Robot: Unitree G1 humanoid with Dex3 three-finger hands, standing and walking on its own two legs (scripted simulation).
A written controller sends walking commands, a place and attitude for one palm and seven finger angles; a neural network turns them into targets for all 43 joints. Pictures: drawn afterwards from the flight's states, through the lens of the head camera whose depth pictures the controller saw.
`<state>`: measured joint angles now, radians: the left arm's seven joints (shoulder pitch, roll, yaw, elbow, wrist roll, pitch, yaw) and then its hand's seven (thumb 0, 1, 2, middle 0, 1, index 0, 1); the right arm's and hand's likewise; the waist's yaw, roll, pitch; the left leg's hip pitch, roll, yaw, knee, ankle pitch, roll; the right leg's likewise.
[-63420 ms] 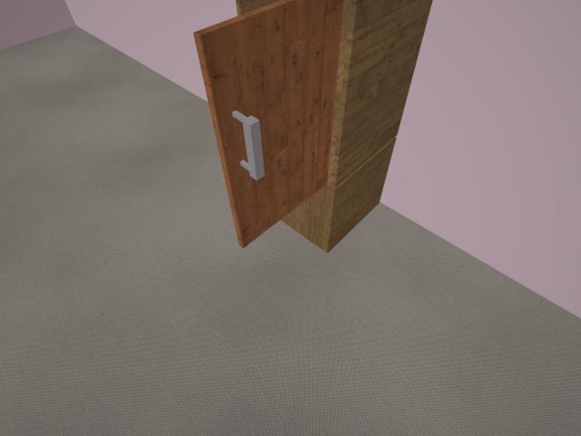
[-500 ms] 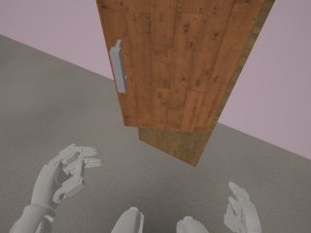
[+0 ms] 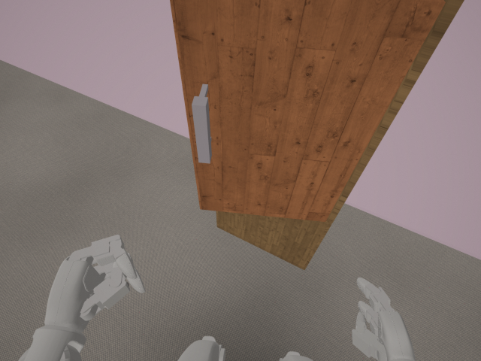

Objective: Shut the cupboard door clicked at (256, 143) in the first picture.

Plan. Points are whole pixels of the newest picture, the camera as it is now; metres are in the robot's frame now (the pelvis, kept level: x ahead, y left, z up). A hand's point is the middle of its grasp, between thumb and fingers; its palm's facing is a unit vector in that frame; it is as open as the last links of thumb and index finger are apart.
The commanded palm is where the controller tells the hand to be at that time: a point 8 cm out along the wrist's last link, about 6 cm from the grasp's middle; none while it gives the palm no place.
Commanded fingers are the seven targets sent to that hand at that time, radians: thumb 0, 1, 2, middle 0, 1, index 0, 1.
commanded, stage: raise the hand and make a fist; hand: left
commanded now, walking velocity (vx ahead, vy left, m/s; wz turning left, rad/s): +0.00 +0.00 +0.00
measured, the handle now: (204, 125) +0.51 +0.12 +0.09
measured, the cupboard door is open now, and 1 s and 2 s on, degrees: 22 22 22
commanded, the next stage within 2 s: bring the fist close to the handle in 0.74 s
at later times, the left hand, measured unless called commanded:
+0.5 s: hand (126, 266) +0.23 +0.18 +0.09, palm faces -0.02 -1.00 -0.04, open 3.1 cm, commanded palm +0.20 +0.23 +0.09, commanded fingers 0.00 0.90 0.90 -1.30 -1.50 -1.30 -1.50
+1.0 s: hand (151, 262) +0.24 +0.15 +0.09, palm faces -0.02 -1.00 -0.04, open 3.1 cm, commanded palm +0.23 +0.20 +0.09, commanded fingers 0.00 0.90 0.90 -1.30 -1.50 -1.30 -1.50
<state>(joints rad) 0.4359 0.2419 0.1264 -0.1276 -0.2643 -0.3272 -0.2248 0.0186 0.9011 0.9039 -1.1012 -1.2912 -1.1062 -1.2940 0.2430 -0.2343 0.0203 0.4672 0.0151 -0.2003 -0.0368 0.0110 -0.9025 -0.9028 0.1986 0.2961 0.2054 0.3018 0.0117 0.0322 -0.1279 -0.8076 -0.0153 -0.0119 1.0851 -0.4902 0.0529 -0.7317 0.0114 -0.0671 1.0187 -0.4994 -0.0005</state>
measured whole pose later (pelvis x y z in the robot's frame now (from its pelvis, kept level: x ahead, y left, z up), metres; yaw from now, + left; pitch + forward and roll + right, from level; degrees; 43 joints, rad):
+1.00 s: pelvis +0.00 -0.03 +0.01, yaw +1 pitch +10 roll -1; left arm 0.28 0.24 0.13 0.00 -0.28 -0.31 -0.25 0.02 0.90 0.90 -1.30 -1.50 -1.30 -1.51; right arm 0.27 -0.26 0.03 0.52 0.03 -0.20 -0.05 0.01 -0.90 -0.90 0.20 0.30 0.21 0.30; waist 0.01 0.05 -0.11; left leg -0.71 0.00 -0.03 1.00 -0.45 0.01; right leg -0.65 0.03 -0.08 0.97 -0.48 -0.04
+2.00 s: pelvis +0.00 -0.03 +0.02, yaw -2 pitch +13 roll +0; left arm -0.49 0.16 0.13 0.72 -0.12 -0.35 0.00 0.02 0.90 0.90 -1.29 -1.50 -1.30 -1.50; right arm 0.32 -0.24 0.00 0.61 0.00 -0.04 0.02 0.01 -0.90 -0.90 0.20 0.30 0.20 0.30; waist -0.07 0.03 -0.12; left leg -0.75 0.01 0.03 0.94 -0.42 0.01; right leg -0.73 0.04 -0.02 0.95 -0.45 -0.04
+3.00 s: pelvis -0.01 -0.02 +0.00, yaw -1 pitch +17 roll -2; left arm -0.86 0.30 0.16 1.12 -0.14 -0.41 -0.20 0.02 0.90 0.90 -1.32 -1.50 -1.32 -1.51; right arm 0.38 -0.26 0.00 0.68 0.01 -0.02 0.01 0.00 -0.90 -0.90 0.20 0.30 0.21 0.30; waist -0.12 0.03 -0.11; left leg -0.90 0.00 0.00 1.03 -0.43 0.03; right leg -0.85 0.02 -0.05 1.00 -0.45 -0.02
